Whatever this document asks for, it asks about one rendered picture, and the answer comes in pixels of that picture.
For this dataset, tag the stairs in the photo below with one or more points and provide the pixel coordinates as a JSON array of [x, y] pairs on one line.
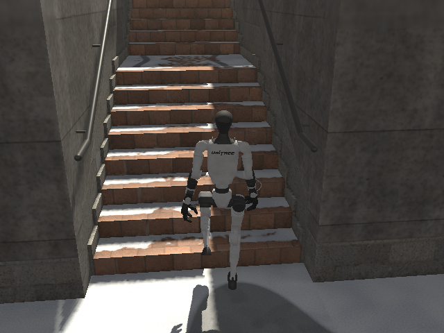
[[182, 27], [157, 119]]

